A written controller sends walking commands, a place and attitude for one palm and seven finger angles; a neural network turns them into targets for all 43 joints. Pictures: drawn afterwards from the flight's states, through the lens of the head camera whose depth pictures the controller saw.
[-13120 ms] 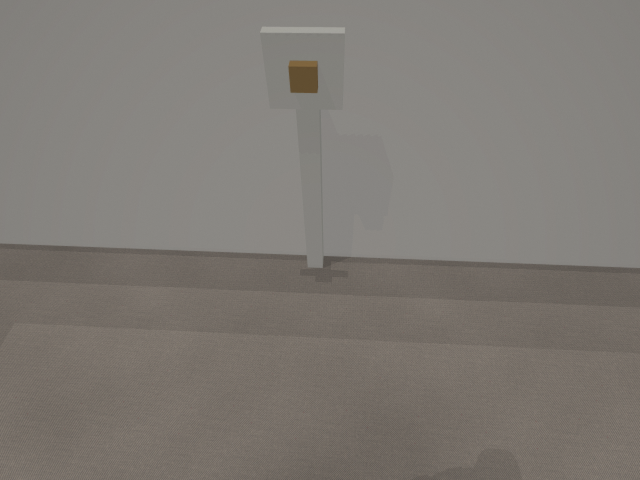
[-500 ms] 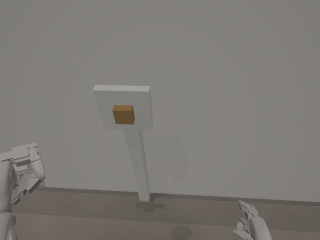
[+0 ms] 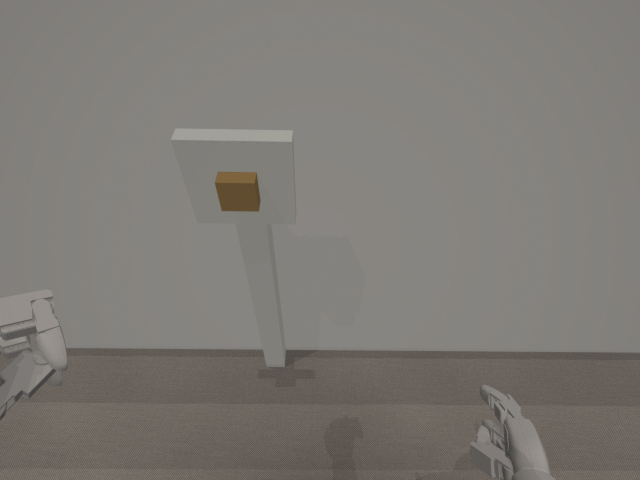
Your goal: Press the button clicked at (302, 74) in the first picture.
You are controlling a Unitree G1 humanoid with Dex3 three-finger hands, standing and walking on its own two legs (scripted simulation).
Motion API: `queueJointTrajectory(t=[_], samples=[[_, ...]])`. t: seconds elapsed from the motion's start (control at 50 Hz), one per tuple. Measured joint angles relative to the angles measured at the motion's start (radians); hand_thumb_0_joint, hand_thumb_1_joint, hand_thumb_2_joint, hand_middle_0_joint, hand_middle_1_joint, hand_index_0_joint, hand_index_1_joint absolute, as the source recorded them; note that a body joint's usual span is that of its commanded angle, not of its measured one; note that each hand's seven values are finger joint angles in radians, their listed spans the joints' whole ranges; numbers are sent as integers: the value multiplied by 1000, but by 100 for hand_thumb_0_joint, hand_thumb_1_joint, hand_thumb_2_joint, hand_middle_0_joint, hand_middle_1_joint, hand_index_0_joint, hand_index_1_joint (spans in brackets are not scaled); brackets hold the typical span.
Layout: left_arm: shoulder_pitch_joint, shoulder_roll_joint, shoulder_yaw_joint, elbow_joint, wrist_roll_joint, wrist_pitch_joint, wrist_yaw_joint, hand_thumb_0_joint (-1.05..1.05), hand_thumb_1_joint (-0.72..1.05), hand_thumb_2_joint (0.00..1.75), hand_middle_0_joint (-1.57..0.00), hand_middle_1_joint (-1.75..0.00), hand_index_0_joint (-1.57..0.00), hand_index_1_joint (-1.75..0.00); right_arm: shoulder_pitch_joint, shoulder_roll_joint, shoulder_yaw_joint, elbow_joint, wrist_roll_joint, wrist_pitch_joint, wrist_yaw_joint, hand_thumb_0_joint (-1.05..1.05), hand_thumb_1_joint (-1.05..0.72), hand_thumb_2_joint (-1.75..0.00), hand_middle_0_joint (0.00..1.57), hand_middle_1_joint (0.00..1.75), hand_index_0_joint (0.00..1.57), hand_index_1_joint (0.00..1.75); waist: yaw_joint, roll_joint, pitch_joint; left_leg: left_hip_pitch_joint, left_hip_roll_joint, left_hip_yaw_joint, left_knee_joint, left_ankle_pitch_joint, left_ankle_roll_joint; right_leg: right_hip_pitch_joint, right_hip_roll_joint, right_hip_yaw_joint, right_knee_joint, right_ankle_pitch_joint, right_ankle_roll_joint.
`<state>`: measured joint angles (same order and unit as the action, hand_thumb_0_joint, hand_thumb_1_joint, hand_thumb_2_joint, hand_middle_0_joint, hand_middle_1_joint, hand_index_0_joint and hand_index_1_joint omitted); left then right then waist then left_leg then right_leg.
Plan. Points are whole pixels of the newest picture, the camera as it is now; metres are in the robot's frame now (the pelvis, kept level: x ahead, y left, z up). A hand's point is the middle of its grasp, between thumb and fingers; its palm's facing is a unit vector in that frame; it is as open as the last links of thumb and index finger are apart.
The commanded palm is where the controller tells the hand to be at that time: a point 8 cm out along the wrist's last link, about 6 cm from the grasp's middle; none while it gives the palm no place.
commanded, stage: step back with the hand held close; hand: left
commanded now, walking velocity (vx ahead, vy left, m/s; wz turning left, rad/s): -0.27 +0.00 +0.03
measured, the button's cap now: (239, 190) +0.53 +0.17 +0.05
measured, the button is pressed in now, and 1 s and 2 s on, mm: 0 0 0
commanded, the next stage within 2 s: stop stepping back and stand still in 0.62 s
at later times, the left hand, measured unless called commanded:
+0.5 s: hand (6, 413) +0.14 +0.26 +0.16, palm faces +0.31 -0.86 -0.41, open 3.1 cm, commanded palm +0.07 +0.29 +0.18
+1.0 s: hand out of the picture +0.01 +0.26 +0.15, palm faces +0.43 -0.84 -0.32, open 3.1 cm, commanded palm -0.06 +0.30 +0.18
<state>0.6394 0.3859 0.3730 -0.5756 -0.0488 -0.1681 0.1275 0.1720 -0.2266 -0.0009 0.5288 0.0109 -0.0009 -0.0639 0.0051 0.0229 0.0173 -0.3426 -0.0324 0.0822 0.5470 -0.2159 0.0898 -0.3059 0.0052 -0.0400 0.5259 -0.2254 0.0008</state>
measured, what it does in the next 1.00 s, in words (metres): walks backwards: right foot, then left foot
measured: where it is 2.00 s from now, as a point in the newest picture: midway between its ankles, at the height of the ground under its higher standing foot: outside the picture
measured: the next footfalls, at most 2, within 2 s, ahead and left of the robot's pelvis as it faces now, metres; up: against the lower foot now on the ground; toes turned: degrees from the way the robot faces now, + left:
right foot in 0.64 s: -0.15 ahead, -0.07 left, +0.00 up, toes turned -1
left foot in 0.94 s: -0.15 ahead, +0.14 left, +0.00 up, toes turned +4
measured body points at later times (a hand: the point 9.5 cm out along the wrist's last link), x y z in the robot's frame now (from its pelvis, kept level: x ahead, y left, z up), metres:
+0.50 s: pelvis -0.06 +0.01 +0.01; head -0.01 +0.06 +0.46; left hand +0.12 +0.30 +0.19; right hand +0.12 -0.20 -0.06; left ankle +0.05 +0.06 -0.73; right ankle -0.21 -0.13 -0.70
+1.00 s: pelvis -0.18 +0.02 +0.00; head -0.18 +0.04 +0.45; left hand -0.02 +0.31 +0.16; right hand -0.03 -0.24 -0.07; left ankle -0.19 +0.13 -0.73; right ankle -0.22 -0.09 -0.73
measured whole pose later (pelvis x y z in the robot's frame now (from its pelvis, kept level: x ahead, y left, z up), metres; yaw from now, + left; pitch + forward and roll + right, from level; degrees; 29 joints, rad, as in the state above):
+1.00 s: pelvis -0.18 +0.02 +0.00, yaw +2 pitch +1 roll +0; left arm 0.55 0.31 0.29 -0.52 -0.02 -0.14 0.17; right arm 0.25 -0.25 -0.01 0.65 0.00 -0.07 -0.09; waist 0.01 -0.06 -0.03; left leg -0.25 0.00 0.03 0.50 -0.28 0.00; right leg -0.21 -0.01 -0.05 0.54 -0.29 0.00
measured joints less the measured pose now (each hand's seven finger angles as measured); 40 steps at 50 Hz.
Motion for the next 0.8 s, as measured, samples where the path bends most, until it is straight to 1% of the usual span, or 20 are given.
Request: queueJointTrajectory(t=[0.08,0.14,0.2,0.24,0.3,0.34,0.4,0.46,0.5,0.56,0.62,0.64,0.66,0.68,0.7,0.72,0.74,0.76,0.78,0.8], samples=[[-7,-24,-26,0,11,-3,6,1,89,90,-130,-150,-130,-150,11,3,6,0,-4,-8,3,2,-91,-90,20,30,21,30,0,-3,-5,-44,9,-18,43,-22,-9,-18,9,-16,-7,19,-4],[-9,-27,-41,-28,16,-14,17,1,89,90,-130,-150,-130,-150,26,1,8,10,-10,-15,3,2,-91,-90,20,30,21,30,-1,-16,-3,-73,6,-36,75,-59,-22,-28,12,-25,-15,34,-5],[-10,-11,-36,-64,21,-31,27,1,89,90,-131,-150,-130,-150,40,-2,11,19,-15,-21,-2,2,-91,-90,20,30,21,30,-10,-28,5,-80,8,-41,60,24,-1,-37,16,-31,-10,36,2],[-19,11,-17,-72,31,-39,27,1,88,90,-131,-150,-130,-150,48,4,10,26,-19,-31,-8,2,-91,-90,20,30,21,30,-19,-33,12,-79,3,-46,49,39,16,-54,30,-3,67,-31,5],[-35,38,16,-65,42,-50,26,1,88,90,-131,-150,-131,-150,70,18,3,38,-29,-50,-7,2,-91,-90,20,30,21,30,-31,-14,-8,-85,5,-74,3,62,25,-61,68,35,274,-129,3],[-27,47,43,-70,33,-61,31,1,88,90,-131,-150,-131,-150,76,30,5,49,-32,-62,-1,2,-91,-90,20,30,21,30,-27,-9,-31,-93,13,-80,-40,93,23,-25,77,42,307,-184,2],[3,43,60,-77,14,-69,35,1,89,90,-131,-150,-130,-150,63,52,14,66,-35,-80,14,2,-91,-90,20,30,21,30,-9,-23,-60,-105,24,-59,-115,141,19,43,64,44,248,-251,-1],[2,24,24,-76,3,-60,27,1,89,90,-130,-150,-130,-150,29,63,23,77,-42,-103,23,2,-90,-90,20,30,21,30,2,-32,-60,-116,31,-41,-193,202,15,111,57,40,120,-277,-4],[-12,27,-5,-83,-3,-51,17,1,89,90,-130,-150,-130,-150,-1,67,27,80,-48,-111,29,2,-90,-90,20,30,21,30,5,-39,-46,-125,32,-32,-238,245,10,142,60,36,33,-259,-8],[-29,66,-15,-109,-15,-44,-1,1,89,90,-130,-150,-130,-150,-52,72,31,70,-53,-108,42,2,-90,-90,20,30,21,30,2,-55,-9,-139,27,-17,-281,304,5,155,69,30,-38,-224,-9],[-20,129,22,-145,-35,-49,-14,1,89,90,-130,-150,-130,-150,-91,72,33,47,-53,-96,53,1,-90,-90,20,30,21,30,-6,-67,21,-160,17,3,-291,349,1,148,74,15,-81,-204,-12],[-13,144,37,-151,-42,-53,-19,1,89,90,-130,-150,-130,-150,-100,66,32,40,-51,-89,55,1,-90,-90,20,30,21,30,-9,-56,31,-168,21,3,-281,358,-1,145,79,7,-92,-167,-21],[-6,149,42,-152,-48,-57,-25,1,89,90,-130,-150,-130,-150,-104,54,29,37,-47,-77,57,1,-90,-90,20,30,21,30,-17,-22,42,-174,36,-13,-261,359,-11,149,98,-8,-91,-141,-37],[11,157,50,-153,-55,-63,-29,1,89,90,-130,-150,-130,-150,-98,47,27,39,-41,-62,57,1,-91,-90,20,30,21,30,-22,2,42,-188,47,-28,-215,299,-30,157,111,-19,-96,-125,-49],[34,166,61,-156,-62,-68,-30,1,89,90,-130,-150,-130,-150,-82,46,26,47,-30,-47,55,1,-91,-90,20,30,21,30,-22,4,26,-218,41,-45,-133,182,-58,159,111,-21,-97,-118,-58],[59,171,71,-155,-64,-74,-27,1,88,90,-130,-150,-130,-150,-59,47,23,61,-20,-35,54,1,-91,-90,20,30,21,30,-12,-11,3,-252,21,-67,9,59,-84,159,99,-13,-95,-116,-63],[82,164,80,-148,-60,-80,-22,1,88,90,-130,-150,-130,-150,-33,49,18,78,-14,-23,52,1,-91,-90,20,30,21,30,-1,-32,-27,-280,1,-80,164,-28,-100,158,82,1,-93,-115,-64],[102,146,89,-132,-53,-80,-18,1,88,90,-130,-150,-130,-150,-8,50,13,93,-10,-10,49,2,-91,-90,20,30,21,30,7,-51,-59,-294,-12,-82,288,-70,-111,156,65,14,-94,-113,-62],[113,121,93,-108,-46,-72,-12,1,88,90,-131,-150,-130,-150,14,47,9,102,-8,3,43,2,-91,-90,20,30,21,30,11,-63,-86,-288,-14,-77,360,-80,-117,155,52,25,-97,-109,-60],[108,91,88,-75,-38,-59,-6,1,88,90,-131,-150,-131,-150,34,41,6,106,-6,12,33,2,-91,-90,20,30,21,30,13,-68,-105,-262,-7,-69,382,-84,-117,156,42,31,-101,-105,-57]])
